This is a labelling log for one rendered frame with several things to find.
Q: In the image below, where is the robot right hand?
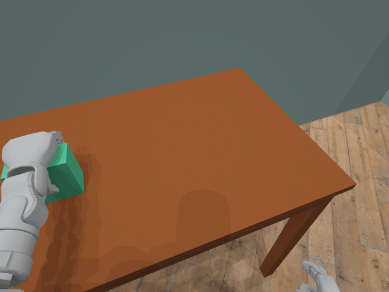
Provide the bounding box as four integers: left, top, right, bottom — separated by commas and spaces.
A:
296, 260, 340, 292

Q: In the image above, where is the robot left hand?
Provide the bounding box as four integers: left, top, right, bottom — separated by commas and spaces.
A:
2, 131, 65, 195

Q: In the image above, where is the table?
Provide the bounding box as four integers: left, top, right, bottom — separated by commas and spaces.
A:
0, 68, 357, 292

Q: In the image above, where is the sponge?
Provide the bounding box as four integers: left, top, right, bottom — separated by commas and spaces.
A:
0, 143, 84, 204

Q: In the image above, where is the left robot forearm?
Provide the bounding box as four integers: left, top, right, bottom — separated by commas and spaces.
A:
0, 162, 49, 289

